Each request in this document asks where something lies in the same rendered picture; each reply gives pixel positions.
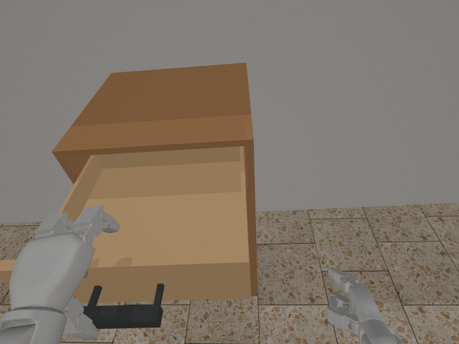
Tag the cabinet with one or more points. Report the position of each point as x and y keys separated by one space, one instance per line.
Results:
x=167 y=110

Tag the drawer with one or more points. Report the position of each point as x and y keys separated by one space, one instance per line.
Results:
x=183 y=223

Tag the robot left hand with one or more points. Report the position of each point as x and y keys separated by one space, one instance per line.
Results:
x=50 y=268

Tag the robot right hand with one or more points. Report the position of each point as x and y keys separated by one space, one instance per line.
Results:
x=350 y=313

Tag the right robot forearm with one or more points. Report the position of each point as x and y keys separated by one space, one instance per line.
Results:
x=376 y=332

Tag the handle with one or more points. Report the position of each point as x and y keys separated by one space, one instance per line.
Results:
x=125 y=316

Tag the left robot forearm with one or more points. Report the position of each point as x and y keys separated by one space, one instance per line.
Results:
x=32 y=325

